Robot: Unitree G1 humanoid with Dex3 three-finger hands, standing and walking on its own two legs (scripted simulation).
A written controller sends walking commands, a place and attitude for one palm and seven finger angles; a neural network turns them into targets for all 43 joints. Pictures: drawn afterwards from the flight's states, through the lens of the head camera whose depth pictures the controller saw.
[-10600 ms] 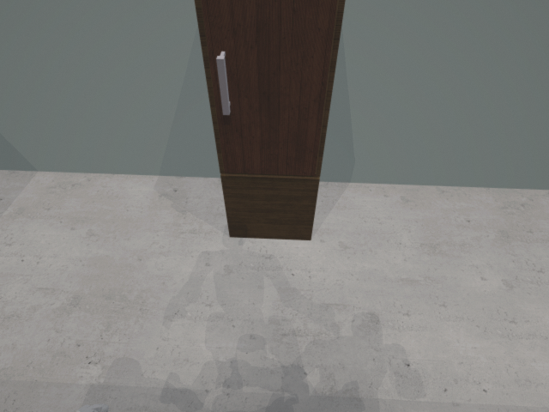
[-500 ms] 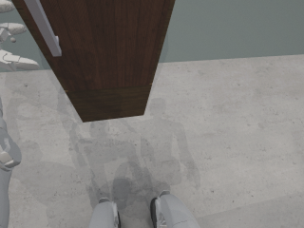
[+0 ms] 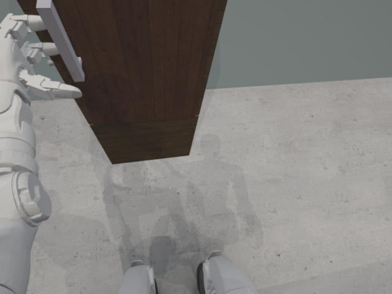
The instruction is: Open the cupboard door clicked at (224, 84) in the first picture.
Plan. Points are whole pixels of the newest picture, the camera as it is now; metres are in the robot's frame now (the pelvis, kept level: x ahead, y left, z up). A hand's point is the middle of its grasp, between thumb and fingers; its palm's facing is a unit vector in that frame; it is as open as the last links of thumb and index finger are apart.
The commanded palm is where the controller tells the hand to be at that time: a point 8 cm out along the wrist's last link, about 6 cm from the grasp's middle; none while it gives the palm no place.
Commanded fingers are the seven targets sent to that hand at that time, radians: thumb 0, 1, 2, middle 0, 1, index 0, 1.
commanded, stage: slide the fingers in behind the handle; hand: left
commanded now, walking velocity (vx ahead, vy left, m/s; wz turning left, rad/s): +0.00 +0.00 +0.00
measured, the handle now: (65, 39) +0.59 +0.20 +0.08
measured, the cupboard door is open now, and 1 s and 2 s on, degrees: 0 0 0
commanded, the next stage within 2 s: close the thumb around the handle in 0.94 s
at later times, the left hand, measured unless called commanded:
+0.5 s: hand (74, 60) +0.54 +0.18 +0.08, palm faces +0.07 -1.00 -0.03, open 13.9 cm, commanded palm +0.52 +0.21 +0.08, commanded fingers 0.00 -0.50 0.30 -0.30 -1.20 -0.30 -1.20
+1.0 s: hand (70, 64) +0.54 +0.18 +0.08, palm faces +0.06 -1.00 -0.01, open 14.0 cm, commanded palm +0.52 +0.22 +0.08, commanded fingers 0.00 -0.50 0.30 -0.30 -1.20 -0.30 -1.20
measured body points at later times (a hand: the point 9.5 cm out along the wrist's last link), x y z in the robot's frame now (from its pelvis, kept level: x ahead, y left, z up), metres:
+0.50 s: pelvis +0.00 -0.01 +0.00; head +0.15 +0.00 +0.42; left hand +0.54 +0.23 +0.09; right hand -0.03 -0.27 -0.11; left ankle +0.00 +0.10 -0.67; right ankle +0.01 -0.13 -0.67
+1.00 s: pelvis +0.00 +0.00 +0.00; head +0.14 +0.02 +0.42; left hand +0.53 +0.24 +0.08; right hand -0.02 -0.27 -0.11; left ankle +0.00 +0.10 -0.67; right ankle +0.01 -0.13 -0.67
